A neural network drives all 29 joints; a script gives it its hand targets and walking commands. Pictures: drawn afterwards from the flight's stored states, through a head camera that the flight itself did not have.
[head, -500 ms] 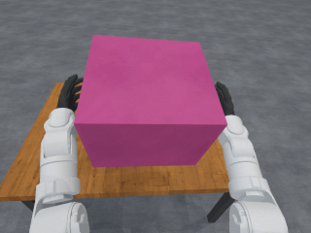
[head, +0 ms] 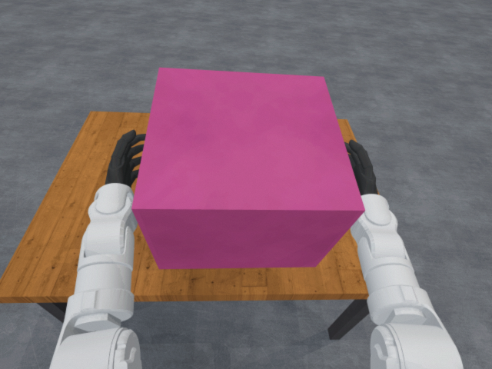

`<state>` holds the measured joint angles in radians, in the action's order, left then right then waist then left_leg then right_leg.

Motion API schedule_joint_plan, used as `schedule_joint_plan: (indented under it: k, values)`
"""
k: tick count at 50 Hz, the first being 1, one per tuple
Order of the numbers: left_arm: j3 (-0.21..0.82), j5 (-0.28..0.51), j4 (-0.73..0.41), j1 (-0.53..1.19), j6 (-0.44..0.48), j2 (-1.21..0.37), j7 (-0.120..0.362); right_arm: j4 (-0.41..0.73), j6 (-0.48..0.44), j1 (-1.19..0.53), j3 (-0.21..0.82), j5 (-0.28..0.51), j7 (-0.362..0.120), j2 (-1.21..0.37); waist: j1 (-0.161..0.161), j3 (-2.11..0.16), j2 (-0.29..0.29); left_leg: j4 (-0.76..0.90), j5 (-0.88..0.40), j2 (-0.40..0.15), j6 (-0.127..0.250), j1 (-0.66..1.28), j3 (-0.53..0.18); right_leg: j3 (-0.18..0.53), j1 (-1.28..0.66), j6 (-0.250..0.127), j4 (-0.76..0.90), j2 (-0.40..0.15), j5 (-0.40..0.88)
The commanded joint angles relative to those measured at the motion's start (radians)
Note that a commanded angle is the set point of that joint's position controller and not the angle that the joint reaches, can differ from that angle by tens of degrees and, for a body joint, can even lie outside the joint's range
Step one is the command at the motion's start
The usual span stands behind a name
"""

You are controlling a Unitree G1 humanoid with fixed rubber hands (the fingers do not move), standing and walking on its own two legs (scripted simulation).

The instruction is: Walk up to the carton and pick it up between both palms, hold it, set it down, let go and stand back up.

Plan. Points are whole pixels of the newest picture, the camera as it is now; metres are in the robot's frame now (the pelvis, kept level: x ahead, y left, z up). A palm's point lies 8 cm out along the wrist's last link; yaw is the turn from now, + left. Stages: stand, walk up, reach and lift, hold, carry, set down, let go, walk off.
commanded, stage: set down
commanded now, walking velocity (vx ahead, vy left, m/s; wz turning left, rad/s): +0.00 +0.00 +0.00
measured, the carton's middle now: (241, 172) +0.43 +0.01 +0.07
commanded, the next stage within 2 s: none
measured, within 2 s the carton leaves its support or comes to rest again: neither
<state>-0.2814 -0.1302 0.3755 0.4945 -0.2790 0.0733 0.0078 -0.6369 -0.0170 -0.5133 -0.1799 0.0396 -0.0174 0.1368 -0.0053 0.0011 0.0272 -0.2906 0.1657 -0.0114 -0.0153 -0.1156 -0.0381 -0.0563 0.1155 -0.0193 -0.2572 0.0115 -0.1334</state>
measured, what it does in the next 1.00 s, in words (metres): stands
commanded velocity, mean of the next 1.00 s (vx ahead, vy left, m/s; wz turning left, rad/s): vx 0.00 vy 0.00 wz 0.00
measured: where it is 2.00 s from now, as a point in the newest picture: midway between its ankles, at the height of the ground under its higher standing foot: outside the picture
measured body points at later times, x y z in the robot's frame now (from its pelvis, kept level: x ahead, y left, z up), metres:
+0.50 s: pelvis +0.00 +0.00 +0.00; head +0.04 +0.01 +0.45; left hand +0.39 +0.21 +0.07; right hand +0.40 -0.18 +0.07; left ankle -0.01 +0.13 -0.75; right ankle +0.00 -0.10 -0.75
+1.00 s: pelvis +0.01 +0.00 +0.00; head +0.07 -0.01 +0.44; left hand +0.39 +0.22 +0.02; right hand +0.43 -0.17 +0.04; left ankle -0.01 +0.13 -0.75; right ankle +0.00 -0.10 -0.75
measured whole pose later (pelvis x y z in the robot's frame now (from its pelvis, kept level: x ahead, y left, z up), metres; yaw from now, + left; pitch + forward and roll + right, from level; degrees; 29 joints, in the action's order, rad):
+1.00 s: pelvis +0.01 +0.00 +0.00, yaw +0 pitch +11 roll +0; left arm -0.30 -0.06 0.94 0.59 0.20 0.08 -0.06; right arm -1.06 -0.31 -0.68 -0.28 -0.10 -0.06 0.17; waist -0.08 -0.07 -0.01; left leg -0.32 0.16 -0.02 -0.03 -0.34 -0.04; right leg -0.06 0.34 -0.02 -0.28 0.02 -0.12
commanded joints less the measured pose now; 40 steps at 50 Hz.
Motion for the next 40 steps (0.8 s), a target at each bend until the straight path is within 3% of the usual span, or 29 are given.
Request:
schedule_joint_plan:
  k: [1, 4, 8, 9, 13, 17, 18, 20, 22, 24, 27, 28, 29, 32, 36, 38, 40]
  values:
    - [0.389, 0.035, -0.105, 0.516, 0.083, -0.468, 0.14, 0.232, -0.098, -0.646, 0.339, -0.028, -0.124, -0.46, -0.023, -0.428, -0.025, 0.019, -0.242, 0.035, -0.005, -0.043, 0.075, 0.002, -0.311, 0.017, -0.045, -0.012, 0.289]
    - [0.394, 0.041, -0.077, 0.538, 0.109, -0.473, 0.136, 0.183, -0.113, -0.648, 0.314, -0.051, -0.127, -0.45, -0.006, -0.422, -0.033, 0.017, -0.241, 0.034, -0.008, -0.029, 0.075, -0.008, -0.282, 0.016, -0.033, -0.014, 0.266]
    - [0.401, 0.058, -0.036, 0.553, 0.164, -0.472, 0.128, 0.167, -0.151, -0.658, 0.316, -0.074, -0.125, -0.458, -0.007, -0.458, 0.01, 0.009, -0.265, 0.034, -0.01, -0.05, 0.071, -0.004, -0.313, 0.024, -0.054, -0.014, 0.333]
    - [0.4, 0.052, -0.031, 0.564, 0.173, -0.498, 0.125, 0.155, -0.156, -0.656, 0.308, -0.077, -0.127, -0.465, -0.005, -0.46, -0.015, 0.008, -0.279, 0.033, -0.015, -0.044, 0.071, -0.008, -0.306, 0.021, -0.056, -0.016, 0.324]
    - [0.418, 0.056, 0.002, 0.577, 0.218, -0.515, 0.113, 0.124, -0.186, -0.655, 0.305, -0.092, -0.129, -0.461, 0.007, -0.496, -0.024, -0.007, -0.297, 0.032, -0.025, -0.038, 0.068, -0.004, -0.291, 0.017, -0.054, -0.013, 0.315]
    - [0.429, 0.063, 0.014, 0.611, 0.27, -0.532, 0.072, 0.06, -0.214, -0.642, 0.278, -0.092, -0.145, -0.445, 0.009, -0.523, -0.073, -0.039, -0.43, 0.014, -0.055, 0.032, 0.057, -0.021, -0.195, 0.001, -0.053, 0.008, 0.301]
    - [0.442, 0.066, 0.013, 0.6, 0.278, -0.522, 0.069, 0.076, -0.221, -0.653, 0.297, -0.087, -0.146, -0.447, -0.016, -0.55, -0.051, -0.044, -0.452, 0.015, -0.052, 0.046, 0.055, -0.022, -0.186, 0.012, -0.043, 0.014, 0.302]
    - [0.432, 0.06, 0.055, 0.583, 0.287, -0.546, 0.063, 0.048, -0.226, -0.655, 0.291, -0.092, -0.151, -0.453, -0.014, -0.541, -0.07, -0.043, -0.449, 0.007, -0.055, 0.056, 0.053, -0.012, -0.17, 0.001, -0.034, 0.008, 0.265]
    - [0.416, 0.059, 0.08, 0.561, 0.299, -0.535, 0.059, 0.035, -0.234, -0.657, 0.292, -0.084, -0.151, -0.45, -0.03, -0.544, -0.037, -0.046, -0.446, 0.014, -0.044, 0.006, 0.057, -0.014, -0.193, 0.007, -0.048, 0.009, 0.319]
    - [0.411, 0.065, 0.073, 0.574, 0.319, -0.542, 0.054, 0.026, -0.246, -0.659, 0.297, -0.089, -0.156, -0.454, -0.045, -0.586, -0.045, -0.049, -0.471, 0.012, -0.049, 0.006, 0.058, -0.008, -0.207, 0.004, -0.052, 0.009, 0.345]
    - [0.398, 0.064, 0.122, 0.593, 0.341, -0.534, 0.052, -0.008, -0.247, -0.665, 0.293, -0.083, -0.157, -0.455, -0.044, -0.555, -0.021, -0.04, -0.42, 0.013, -0.043, -0.056, 0.066, 0.001, -0.221, 0.007, -0.059, 0.005, 0.34]
    - [0.391, 0.058, 0.112, 0.594, 0.348, -0.531, 0.051, -0.002, -0.253, -0.675, 0.3, -0.086, -0.165, -0.463, -0.069, -0.565, -0.02, -0.033, -0.416, 0.01, -0.044, -0.07, 0.068, 0.001, -0.235, 0.011, -0.066, -0.002, 0.33]
    - [0.39, 0.05, 0.135, 0.594, 0.352, -0.539, 0.048, -0.03, -0.254, -0.666, 0.28, -0.101, -0.17, -0.455, -0.057, -0.571, -0.038, -0.033, -0.406, 0.008, -0.046, -0.058, 0.066, 0.002, -0.217, 0.01, -0.058, 0.001, 0.305]
    - [0.372, 0.056, 0.173, 0.593, 0.378, -0.523, 0.043, -0.047, -0.27, -0.674, 0.264, -0.103, -0.174, -0.447, -0.071, -0.579, -0.005, -0.031, -0.364, 0.014, -0.032, -0.09, 0.075, 0.008, -0.202, 0.011, -0.058, -0.002, 0.31]
    - [0.35, 0.053, 0.22, 0.65, 0.43, -0.522, 0.041, -0.106, -0.292, -0.692, 0.241, -0.135, -0.176, -0.457, -0.082, -0.602, -0.004, -0.016, -0.3, 0.017, -0.029, -0.162, 0.09, 0.012, -0.231, 0.017, -0.075, -0.013, 0.31]
    - [0.349, 0.059, 0.242, 0.662, 0.463, -0.523, 0.037, -0.121, -0.312, -0.696, 0.234, -0.147, -0.172, -0.453, -0.066, -0.627, -0.002, -0.023, -0.312, 0.017, -0.031, -0.171, 0.09, 0.015, -0.228, 0.015, -0.083, -0.014, 0.333]
    - [0.355, 0.062, 0.267, 0.659, 0.488, -0.514, 0.036, -0.147, -0.322, -0.705, 0.237, -0.146, -0.166, -0.452, -0.071, -0.625, -0.006, -0.029, -0.341, 0.015, -0.034, -0.164, 0.093, 0.015, -0.221, 0.017, -0.079, -0.016, 0.353]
